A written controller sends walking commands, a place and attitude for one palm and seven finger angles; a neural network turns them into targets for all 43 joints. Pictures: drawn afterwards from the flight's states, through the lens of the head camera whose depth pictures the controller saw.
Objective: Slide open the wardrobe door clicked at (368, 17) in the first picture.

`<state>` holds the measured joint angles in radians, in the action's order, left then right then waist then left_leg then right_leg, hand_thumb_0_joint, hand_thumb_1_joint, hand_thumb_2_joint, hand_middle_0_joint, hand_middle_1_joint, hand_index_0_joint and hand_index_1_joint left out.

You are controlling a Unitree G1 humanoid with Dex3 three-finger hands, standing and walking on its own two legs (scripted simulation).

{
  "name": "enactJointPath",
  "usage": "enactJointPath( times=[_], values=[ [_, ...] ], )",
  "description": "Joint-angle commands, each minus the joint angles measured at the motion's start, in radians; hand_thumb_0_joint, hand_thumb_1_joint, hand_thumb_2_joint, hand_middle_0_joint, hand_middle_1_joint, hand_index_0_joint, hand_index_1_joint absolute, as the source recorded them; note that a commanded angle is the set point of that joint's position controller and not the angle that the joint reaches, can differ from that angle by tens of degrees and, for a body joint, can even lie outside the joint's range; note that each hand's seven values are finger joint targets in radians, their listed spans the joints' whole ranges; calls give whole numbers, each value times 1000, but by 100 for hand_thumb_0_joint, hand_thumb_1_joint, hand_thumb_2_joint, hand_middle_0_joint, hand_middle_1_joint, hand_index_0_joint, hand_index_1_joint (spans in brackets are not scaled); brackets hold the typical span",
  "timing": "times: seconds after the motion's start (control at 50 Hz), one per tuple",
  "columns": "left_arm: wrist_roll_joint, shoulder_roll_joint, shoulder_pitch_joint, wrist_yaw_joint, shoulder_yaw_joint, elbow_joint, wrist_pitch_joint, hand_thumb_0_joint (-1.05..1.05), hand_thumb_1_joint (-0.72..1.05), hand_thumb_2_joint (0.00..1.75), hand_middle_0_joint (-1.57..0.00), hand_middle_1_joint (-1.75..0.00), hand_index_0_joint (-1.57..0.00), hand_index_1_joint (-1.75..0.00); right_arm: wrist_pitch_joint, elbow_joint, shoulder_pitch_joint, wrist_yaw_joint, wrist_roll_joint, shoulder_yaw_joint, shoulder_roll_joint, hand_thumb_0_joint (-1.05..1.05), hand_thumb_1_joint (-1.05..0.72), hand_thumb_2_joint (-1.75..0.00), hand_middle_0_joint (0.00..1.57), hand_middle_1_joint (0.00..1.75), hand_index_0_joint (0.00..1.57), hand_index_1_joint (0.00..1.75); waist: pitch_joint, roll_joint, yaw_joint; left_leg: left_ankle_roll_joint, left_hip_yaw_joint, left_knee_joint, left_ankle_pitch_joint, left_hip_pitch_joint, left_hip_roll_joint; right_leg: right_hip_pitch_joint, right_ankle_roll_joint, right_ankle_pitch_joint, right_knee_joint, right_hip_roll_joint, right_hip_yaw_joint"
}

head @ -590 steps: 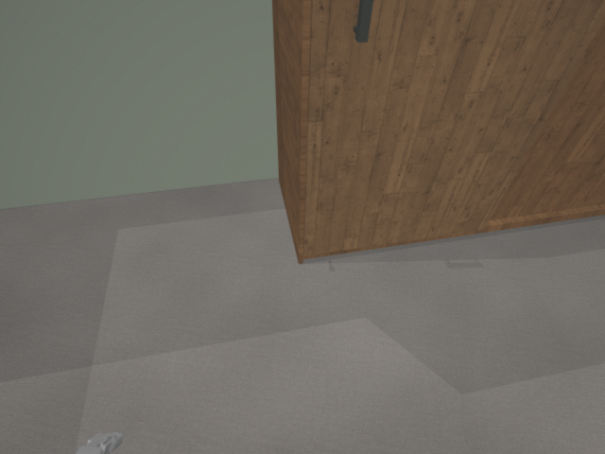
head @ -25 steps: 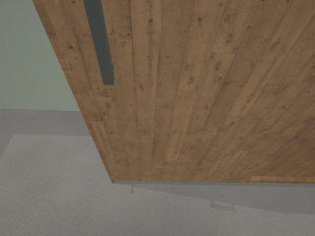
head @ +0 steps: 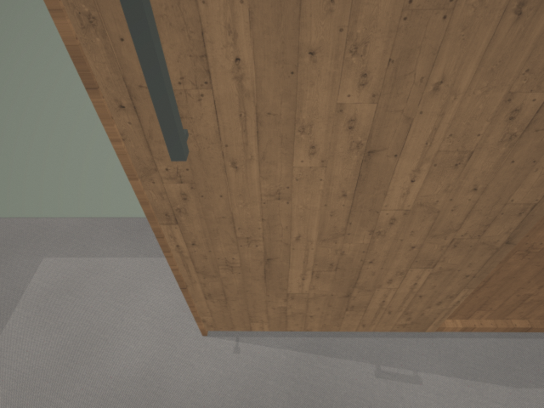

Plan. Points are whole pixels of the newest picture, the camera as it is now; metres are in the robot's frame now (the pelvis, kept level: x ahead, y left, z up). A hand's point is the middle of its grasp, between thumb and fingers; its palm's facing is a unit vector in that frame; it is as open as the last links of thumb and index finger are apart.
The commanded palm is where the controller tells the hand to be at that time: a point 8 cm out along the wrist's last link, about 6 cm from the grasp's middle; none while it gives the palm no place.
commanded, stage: come to a stop and stand still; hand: left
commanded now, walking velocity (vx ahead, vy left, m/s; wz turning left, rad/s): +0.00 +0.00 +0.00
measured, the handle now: (162, 74) +0.47 +0.17 +0.27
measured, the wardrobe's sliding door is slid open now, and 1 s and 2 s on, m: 0.00 0.00 0.00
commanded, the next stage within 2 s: look again from close up in 0.82 s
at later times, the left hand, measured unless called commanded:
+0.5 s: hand out of the picture +0.03 +0.19 -0.17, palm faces +0.01 -0.98 -0.20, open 7.3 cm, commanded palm none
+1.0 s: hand out of the picture +0.04 +0.19 -0.17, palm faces +0.01 -0.98 -0.19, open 7.3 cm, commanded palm none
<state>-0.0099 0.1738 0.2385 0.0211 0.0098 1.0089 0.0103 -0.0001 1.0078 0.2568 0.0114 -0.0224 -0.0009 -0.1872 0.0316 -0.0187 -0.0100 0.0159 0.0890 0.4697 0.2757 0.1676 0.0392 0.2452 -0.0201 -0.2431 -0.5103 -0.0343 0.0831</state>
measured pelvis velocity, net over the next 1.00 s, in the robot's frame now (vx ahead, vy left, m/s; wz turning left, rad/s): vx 0.03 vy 0.01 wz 0.00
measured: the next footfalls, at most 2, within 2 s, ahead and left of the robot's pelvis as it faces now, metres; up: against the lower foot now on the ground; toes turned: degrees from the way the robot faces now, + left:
none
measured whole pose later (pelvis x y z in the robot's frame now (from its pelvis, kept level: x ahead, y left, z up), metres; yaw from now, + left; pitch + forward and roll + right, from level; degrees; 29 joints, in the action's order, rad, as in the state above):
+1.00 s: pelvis +0.03 +0.01 +0.00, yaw +0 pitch -1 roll +0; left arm -0.01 0.17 0.24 0.02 0.00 1.11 0.01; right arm -0.02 1.13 0.25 0.03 -0.01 -0.01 -0.15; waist 0.05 0.01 0.00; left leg 0.00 0.10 0.42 0.29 0.11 0.03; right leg 0.19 0.00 -0.25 -0.46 -0.04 0.07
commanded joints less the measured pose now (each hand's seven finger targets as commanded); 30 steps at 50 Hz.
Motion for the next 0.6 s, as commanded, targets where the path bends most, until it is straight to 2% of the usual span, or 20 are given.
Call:
enactJointPath(
  times=[0.0, 0.18, 0.4, 0.58],
  values=[
    [0, 139, 22, 10, -26, -42, 19, 0, 90, 90, -20, -30, -20, -30, -21, -27, 58, 2, 1, 7, -85, 0, -90, -90, 20, 30, 20, 30, 18, 34, 4, -35, -77, -106, -11, 58, 53, -14, -30, -70, 163, -89, -143],
    [1, 127, 40, 9, -20, 5, 21, 0, 90, 90, -20, -30, -20, -30, -30, 30, 83, 9, 7, 1, -73, 0, -90, -90, 20, 30, 20, 30, -2, 16, 12, -33, -78, -117, -92, 47, 71, -75, -26, 94, 130, -89, -115],
    [0, 102, 59, 12, -16, 52, 18, 0, 90, 90, -20, -30, -20, -30, -31, 74, 95, 17, 10, 1, -61, 0, -90, -90, 20, 30, 20, 30, 32, 11, 14, -36, -74, -125, -117, 42, 78, -71, -21, 141, 121, -86, -102],
    [-3, 94, 65, 13, -19, 66, 20, 0, 90, 90, -20, -30, -20, -30, -36, 85, 86, 22, 10, 4, -56, 0, -90, -90, 20, 30, 20, 30, 11, 21, 12, -40, -75, -125, -197, 3, 84, -82, -18, 226, 103, -86, -96]
  ],
)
